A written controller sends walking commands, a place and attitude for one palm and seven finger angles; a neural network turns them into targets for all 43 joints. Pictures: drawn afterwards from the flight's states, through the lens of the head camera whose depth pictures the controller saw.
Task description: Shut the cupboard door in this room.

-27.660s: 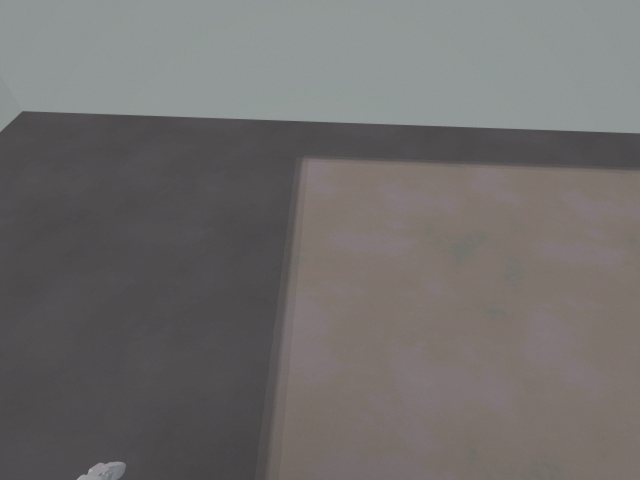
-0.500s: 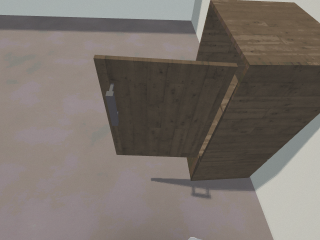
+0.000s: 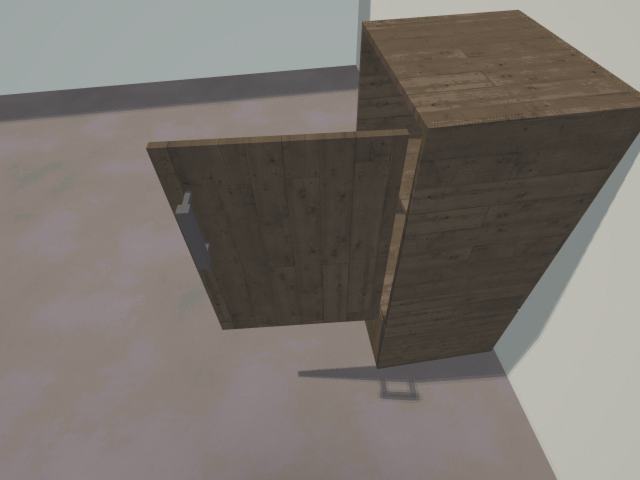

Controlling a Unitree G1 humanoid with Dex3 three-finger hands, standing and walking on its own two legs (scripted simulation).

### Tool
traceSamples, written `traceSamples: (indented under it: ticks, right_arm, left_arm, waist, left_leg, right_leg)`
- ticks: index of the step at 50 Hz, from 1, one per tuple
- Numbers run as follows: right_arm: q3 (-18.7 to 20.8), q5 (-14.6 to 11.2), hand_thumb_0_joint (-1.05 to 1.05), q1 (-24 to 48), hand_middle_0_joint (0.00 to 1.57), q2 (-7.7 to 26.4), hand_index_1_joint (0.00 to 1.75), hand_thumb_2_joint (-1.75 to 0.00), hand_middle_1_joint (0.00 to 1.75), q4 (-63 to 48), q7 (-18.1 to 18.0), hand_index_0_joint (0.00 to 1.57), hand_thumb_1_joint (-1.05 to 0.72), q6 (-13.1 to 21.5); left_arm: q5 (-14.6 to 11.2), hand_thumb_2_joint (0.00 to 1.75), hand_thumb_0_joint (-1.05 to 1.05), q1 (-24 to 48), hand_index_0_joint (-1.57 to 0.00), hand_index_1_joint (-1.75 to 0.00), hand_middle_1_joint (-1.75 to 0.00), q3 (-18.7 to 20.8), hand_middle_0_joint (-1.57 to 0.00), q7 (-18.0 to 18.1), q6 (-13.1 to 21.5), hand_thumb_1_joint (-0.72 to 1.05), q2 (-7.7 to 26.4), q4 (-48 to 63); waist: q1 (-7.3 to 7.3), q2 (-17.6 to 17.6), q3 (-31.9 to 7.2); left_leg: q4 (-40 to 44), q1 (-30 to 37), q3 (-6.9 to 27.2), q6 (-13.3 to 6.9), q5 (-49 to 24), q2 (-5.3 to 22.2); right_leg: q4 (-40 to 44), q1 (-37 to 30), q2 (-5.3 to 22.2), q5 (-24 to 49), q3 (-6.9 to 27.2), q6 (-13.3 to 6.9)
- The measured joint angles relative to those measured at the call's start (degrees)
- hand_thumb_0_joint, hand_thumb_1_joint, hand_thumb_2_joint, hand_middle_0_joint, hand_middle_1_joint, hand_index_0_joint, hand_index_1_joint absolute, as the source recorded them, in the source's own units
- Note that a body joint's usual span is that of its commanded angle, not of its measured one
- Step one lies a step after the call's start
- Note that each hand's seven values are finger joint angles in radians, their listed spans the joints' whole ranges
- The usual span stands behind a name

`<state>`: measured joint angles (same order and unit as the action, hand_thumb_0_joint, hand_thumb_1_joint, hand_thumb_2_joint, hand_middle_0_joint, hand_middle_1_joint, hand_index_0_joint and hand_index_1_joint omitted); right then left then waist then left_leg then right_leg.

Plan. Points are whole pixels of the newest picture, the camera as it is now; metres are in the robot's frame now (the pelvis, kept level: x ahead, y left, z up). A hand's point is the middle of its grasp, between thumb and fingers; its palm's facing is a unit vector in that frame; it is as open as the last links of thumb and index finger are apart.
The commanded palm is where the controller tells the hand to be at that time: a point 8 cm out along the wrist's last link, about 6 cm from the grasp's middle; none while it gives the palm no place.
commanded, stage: come to a stop and stand still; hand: left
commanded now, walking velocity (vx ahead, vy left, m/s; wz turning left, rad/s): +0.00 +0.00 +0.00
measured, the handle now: (196, 231) +0.55 +0.26 -0.05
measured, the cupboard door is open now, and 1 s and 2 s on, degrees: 85 85 85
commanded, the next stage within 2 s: look again from close up in 0.28 s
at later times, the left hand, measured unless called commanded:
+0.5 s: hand out of the picture -0.01 +0.15 -0.18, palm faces +0.04 -0.99 -0.15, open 7.4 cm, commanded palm none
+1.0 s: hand out of the picture +0.02 +0.23 -0.18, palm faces +0.00 -0.98 -0.22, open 7.4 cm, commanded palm none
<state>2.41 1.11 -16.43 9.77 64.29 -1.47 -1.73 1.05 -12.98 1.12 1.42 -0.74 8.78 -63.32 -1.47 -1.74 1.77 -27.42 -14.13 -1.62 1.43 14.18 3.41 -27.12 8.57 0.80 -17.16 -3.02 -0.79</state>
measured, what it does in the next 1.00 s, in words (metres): stands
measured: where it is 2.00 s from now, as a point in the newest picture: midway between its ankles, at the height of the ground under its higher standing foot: outside the picture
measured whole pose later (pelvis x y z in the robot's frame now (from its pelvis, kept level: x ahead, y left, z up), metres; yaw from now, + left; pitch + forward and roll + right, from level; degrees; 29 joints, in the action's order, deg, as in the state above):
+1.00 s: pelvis +0.01 +0.04 +0.00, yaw -1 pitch +0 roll +0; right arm -0.7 0.9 -14.3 10.1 61.4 -0.9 1.3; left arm 1.3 -17.0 -0.1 1.7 0.1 11.5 -61.7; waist 0.7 0.9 0.7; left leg -28.1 -13.6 -3.6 -2.0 14.2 -0.7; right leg -27.5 9.0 3.5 -17.9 -1.0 2.5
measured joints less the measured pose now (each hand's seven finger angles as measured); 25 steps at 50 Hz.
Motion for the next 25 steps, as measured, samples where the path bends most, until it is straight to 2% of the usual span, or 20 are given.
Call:
traceSamples:
  ticks: [2, 6, 17, 19, 21, 23, 25]
  right_arm:
    - [-0.38, 0.10, 0.01, -0.90, 0.19, -0.21, 0.30, -0.90, 0.30, 0.62, 0.04, 0.19, -0.91, 0.30]
    - [-0.91, 0.06, 0.01, -2.25, 0.19, -1.31, 0.30, -0.90, 0.30, 1.89, 0.02, 0.19, -0.91, 0.67]
    - [-1.51, -0.10, 0.01, -2.76, 0.19, -3.35, 0.30, -0.90, 0.30, 2.44, -0.40, 0.19, -0.91, 1.20]
    - [-1.52, -0.16, 0.01, -2.31, 0.19, -3.51, 0.30, -0.90, 0.30, 2.30, -0.53, 0.19, -0.91, 1.39]
    - [-1.67, -0.31, 0.01, -1.43, 0.19, -2.92, 0.30, -0.90, 0.30, 1.17, -0.17, 0.19, -0.91, 1.28]
    - [-1.50, -0.38, 0.01, -0.56, 0.19, -2.17, 0.30, -0.90, 0.30, -1.14, 0.13, 0.19, -0.91, 1.43]
    - [-1.34, -0.17, 0.02, -0.28, 0.19, -1.13, 0.30, -0.90, 0.30, -2.58, -0.18, 0.19, -0.92, 1.93]
  left_arm:
    - [-0.21, 0.90, 0.01, -0.26, -0.20, -0.30, -0.30, -0.17, -0.20, 0.21, 0.35, 0.93, -0.16, -0.11]
    - [-0.46, 0.90, 0.01, -0.62, -0.20, -0.30, -0.30, -0.17, -0.20, 0.41, 0.23, 0.94, -0.18, -0.36]
    - [-0.69, 0.90, 0.01, -3.11, -0.20, -0.30, -0.30, -0.18, -0.20, 0.16, 0.20, 0.93, -1.90, -1.09]
    - [-0.67, 0.90, 0.01, -3.50, -0.20, -0.30, -0.30, -0.24, -0.20, 0.14, 0.23, 0.92, -2.35, -1.34]
    - [-0.17, 0.90, 0.01, -4.32, -0.20, -0.30, -0.30, -0.64, -0.20, 1.00, 1.58, 0.92, -3.23, -1.18]
    - [0.30, 0.90, 0.01, -5.64, -0.20, -0.30, -0.30, -0.99, -0.20, 1.29, 2.56, 0.92, -3.98, -0.44]
    - [0.39, 0.90, 0.01, -6.59, -0.20, -0.30, -0.30, -1.22, -0.20, 1.28, 2.74, 0.91, -4.31, 0.03]
  waist:
    - [-0.09, -0.45, -0.11]
    - [-0.30, -0.18, 0.14]
    - [0.77, 1.00, 1.53]
    - [1.04, 1.24, 1.74]
    - [1.61, 0.60, 1.65]
    - [1.46, -0.04, 1.49]
    - [1.04, -0.64, 1.03]
  left_leg:
    - [1.37, 0.72, 0.76, -0.03, -3.14, 0.41]
    - [1.83, 1.47, 1.59, 2.19, -3.83, 1.16]
    - [2.15, 1.38, 2.24, 2.69, -3.47, 1.50]
    - [2.21, 1.40, 2.21, 2.62, -3.34, 1.36]
    - [-3.00, -1.24, 2.19, 1.33, -0.82, 1.64]
    - [-6.84, -2.87, 1.92, -0.12, 2.46, 1.22]
    - [-5.52, -1.97, 1.45, -0.69, 1.14, 0.57]
  right_leg:
    - [0.27, -0.40, -0.76, 0.12, -0.24, -0.53]
    - [0.39, -1.20, -1.54, -0.05, -0.87, -1.19]
    - [1.64, -1.75, -1.99, 0.07, -1.49, -1.53]
    - [1.83, -1.86, -1.85, 0.00, -1.49, -1.39]
    - [1.95, -1.07, -2.27, 0.34, -1.21, -0.95]
    - [0.98, -0.08, -2.45, 0.11, -0.78, -0.76]
    - [-1.08, 0.46, -2.24, -1.17, -0.84, -0.31]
